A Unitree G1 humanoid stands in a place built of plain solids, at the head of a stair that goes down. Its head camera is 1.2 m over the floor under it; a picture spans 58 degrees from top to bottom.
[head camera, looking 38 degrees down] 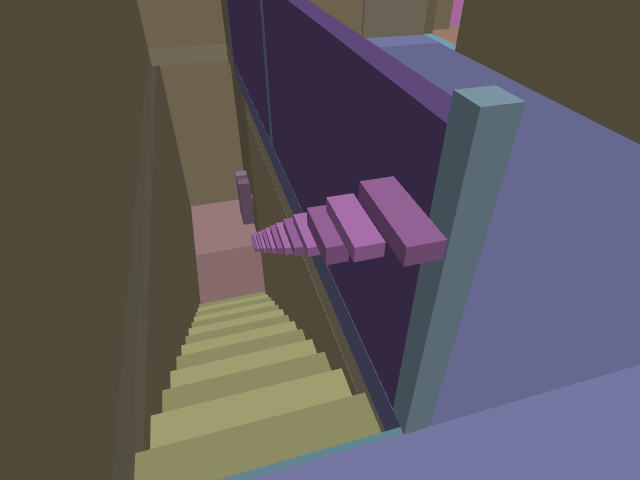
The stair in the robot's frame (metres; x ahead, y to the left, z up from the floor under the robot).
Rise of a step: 0.20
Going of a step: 0.25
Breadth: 0.79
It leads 16 degrees to the left of straight ahead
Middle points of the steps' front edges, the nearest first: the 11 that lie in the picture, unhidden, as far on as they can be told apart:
0.55 0.15 0.00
0.79 0.22 -0.20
1.03 0.29 -0.39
1.27 0.36 -0.59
1.51 0.42 -0.78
1.75 0.49 -0.98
1.99 0.56 -1.17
2.23 0.63 -1.37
2.47 0.70 -1.57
2.71 0.77 -1.76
2.95 0.84 -1.96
